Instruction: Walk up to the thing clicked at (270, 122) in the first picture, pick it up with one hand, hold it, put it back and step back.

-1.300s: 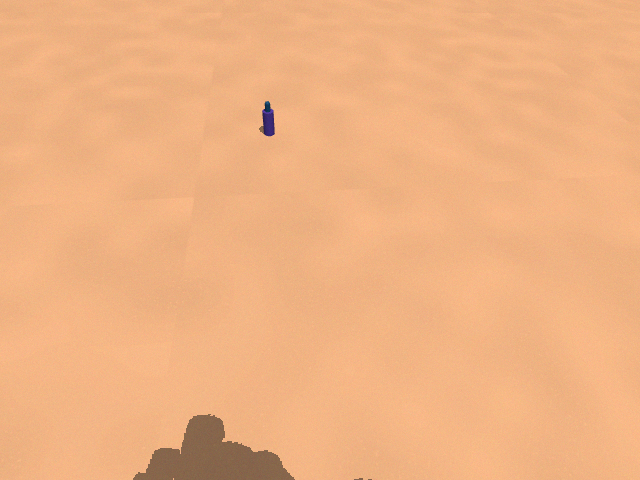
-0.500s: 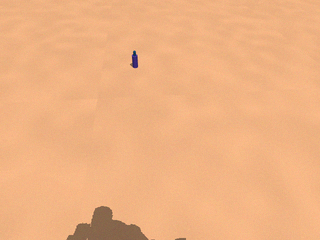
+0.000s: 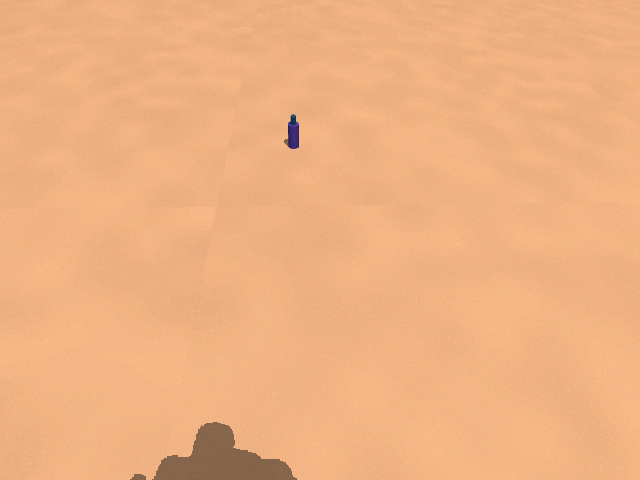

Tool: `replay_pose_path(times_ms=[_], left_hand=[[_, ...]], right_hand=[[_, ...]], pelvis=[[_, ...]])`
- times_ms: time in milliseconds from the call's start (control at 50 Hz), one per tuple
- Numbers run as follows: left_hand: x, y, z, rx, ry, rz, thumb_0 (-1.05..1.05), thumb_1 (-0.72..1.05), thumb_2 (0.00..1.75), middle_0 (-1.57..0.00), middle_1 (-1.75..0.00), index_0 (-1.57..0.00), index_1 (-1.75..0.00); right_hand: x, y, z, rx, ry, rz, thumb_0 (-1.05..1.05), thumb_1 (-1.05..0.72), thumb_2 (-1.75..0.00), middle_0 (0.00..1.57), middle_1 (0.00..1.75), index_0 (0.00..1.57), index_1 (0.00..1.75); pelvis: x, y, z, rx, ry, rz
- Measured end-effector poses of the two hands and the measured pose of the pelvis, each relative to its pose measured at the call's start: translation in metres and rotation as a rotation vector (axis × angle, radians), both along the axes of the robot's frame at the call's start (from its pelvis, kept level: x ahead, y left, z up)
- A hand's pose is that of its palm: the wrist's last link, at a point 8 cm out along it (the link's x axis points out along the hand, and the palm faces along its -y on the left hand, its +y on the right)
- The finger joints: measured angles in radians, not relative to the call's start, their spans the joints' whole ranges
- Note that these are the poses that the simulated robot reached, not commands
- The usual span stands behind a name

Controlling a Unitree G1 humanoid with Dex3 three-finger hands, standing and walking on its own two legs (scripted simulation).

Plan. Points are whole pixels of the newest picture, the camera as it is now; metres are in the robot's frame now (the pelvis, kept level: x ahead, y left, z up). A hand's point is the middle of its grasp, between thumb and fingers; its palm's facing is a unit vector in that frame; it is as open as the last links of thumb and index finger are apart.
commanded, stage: walk up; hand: left
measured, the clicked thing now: (293, 130) +2.07 +0.21 -0.67
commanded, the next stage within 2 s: none
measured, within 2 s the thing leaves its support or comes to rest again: neither
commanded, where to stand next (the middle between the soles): +1.75 -0.01 m, yaw +0 degrees
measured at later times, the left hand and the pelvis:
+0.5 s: hand (107, 376) +0.32 +0.34 -0.13, palm faces -0.07 -0.94 -0.32, open 7.4 cm; pelvis +0.22 +0.07 +0.01, yaw +0 degrees
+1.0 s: hand (168, 259) +0.58 +0.33 -0.14, palm faces -0.01 -0.94 -0.35, open 7.4 cm; pelvis +0.53 +0.05 +0.00, yaw +0 degrees
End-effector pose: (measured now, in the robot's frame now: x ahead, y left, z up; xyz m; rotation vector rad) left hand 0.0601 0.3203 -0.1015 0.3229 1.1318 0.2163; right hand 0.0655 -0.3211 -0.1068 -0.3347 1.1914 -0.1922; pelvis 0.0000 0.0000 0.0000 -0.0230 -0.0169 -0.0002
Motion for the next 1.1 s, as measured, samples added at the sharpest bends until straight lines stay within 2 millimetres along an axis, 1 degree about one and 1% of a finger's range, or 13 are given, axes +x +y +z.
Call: replay_pose_path(times_ms=[120,180,240,340,460,600,660,700,740,820,980,1060,1100], left_hand=[[-0.011,0.044,0.002,0.036,0.075,0.072,0.01,0.9,0.89,-0.21,-0.3,-0.2,-0.3],[0.002,0.072,-0.008,0.039,0.106,0.089,0.01,0.9,0.89,-0.21,-0.3,-0.2,-0.3],[0.03,0.088,-0.018,0.04,0.14,0.074,0.01,0.9,0.89,-0.21,-0.3,-0.2,-0.3],[0.113,0.085,-0.007,-0.007,0.058,0.006,0.02,0.9,0.89,-0.2,-0.3,-0.2,-0.3],[0.216,0.074,0.006,-0.039,-0.012,-0.074,0.01,0.9,0.89,-0.2,-0.3,-0.2,-0.3],[0.352,0.05,0.011,-0.015,-0.067,-0.127,0.01,0.9,0.89,-0.2,-0.3,-0.2,-0.3],[0.413,0.034,0.005,0.006,-0.12,-0.125,0.01,0.9,0.89,-0.2,-0.3,-0.2,-0.3],[0.442,0.023,0.006,0.008,-0.159,-0.121,0.01,0.9,0.89,-0.2,-0.3,-0.2,-0.3],[0.459,0.014,0.011,-0.003,-0.178,-0.105,0.01,0.9,0.89,-0.2,-0.3,-0.2,-0.3],[0.472,0.01,0.018,-0.012,-0.135,-0.077,0.01,0.9,0.89,-0.21,-0.3,-0.2,-0.3],[0.504,0.048,0.004,-0.01,-0.005,-0.02,0.01,0.9,0.89,-0.21,-0.3,-0.2,-0.3],[0.545,0.082,-0.02,0.0,0.039,-0.004,0.01,0.89,0.89,-0.21,-0.3,-0.2,-0.3],[0.573,0.092,-0.03,0.009,0.064,-0.003,0.01,0.9,0.89,-0.21,-0.3,-0.2,-0.3]], right_hand=[[0.07,0.014,0.02,-0.022,-0.051,0.077,0.01,-0.91,-0.9,0.2,0.3,0.2,0.3],[0.109,0.026,0.024,-0.053,-0.097,0.103,0.01,-0.91,-0.9,0.2,0.3,0.2,0.3],[0.134,0.039,0.025,-0.08,-0.164,0.082,0.01,-0.91,-0.9,0.2,0.3,0.2,0.3],[0.142,0.058,0.032,-0.06,-0.132,0.03,0.0,-0.91,-0.9,0.2,0.3,0.2,0.3],[0.157,0.066,0.024,-0.024,-0.048,-0.015,0.01,-0.9,-0.9,0.2,0.3,0.21,0.3],[0.209,0.049,-0.005,0.003,0.054,-0.066,0.01,-0.9,-0.9,0.2,0.3,0.21,0.3],[0.247,0.033,-0.026,-0.003,0.095,-0.067,0.01,-0.9,-0.9,0.2,0.3,0.21,0.3],[0.28,0.028,-0.031,-0.001,0.1,-0.065,0.01,-0.9,-0.9,0.2,0.3,0.21,0.3],[0.319,0.027,-0.027,0.008,0.076,-0.042,0.01,-0.91,-0.9,0.2,0.3,0.21,0.3],[0.405,0.029,-0.01,0.022,-0.025,0.013,0.01,-0.91,-0.9,0.2,0.3,0.2,0.3],[0.553,0.045,0.021,-0.008,-0.126,0.099,0.01,-0.91,-0.9,0.2,0.3,0.2,0.3],[0.616,0.056,0.023,-0.063,-0.165,0.109,0.0,-0.91,-0.9,0.2,0.3,0.2,0.3],[0.635,0.062,0.022,-0.089,-0.193,0.085,0.0,-0.91,-0.9,0.2,0.3,0.2,0.3]], pelvis=[[0.039,0.023,0.003,-0.005,-0.013,0.034],[0.065,0.041,-0.007,0.003,-0.019,0.042],[0.089,0.058,-0.014,0.025,-0.028,0.023],[0.133,0.068,0.002,0.033,-0.031,0.006],[0.194,0.069,0.008,0.043,-0.03,-0.001],[0.289,0.052,-0.006,0.048,-0.01,0.001],[0.335,0.038,-0.021,0.023,-0.005,-0.002],[0.357,0.031,-0.023,0.013,-0.012,-0.001],[0.378,0.028,-0.017,0.017,-0.02,0.002],[0.422,0.03,-0.002,0.011,-0.025,-0.003],[0.52,0.047,0.001,-0.015,-0.011,-0.006],[0.581,0.068,-0.016,-0.017,-0.009,-0.015],[0.604,0.076,-0.022,0.006,-0.017,-0.018]])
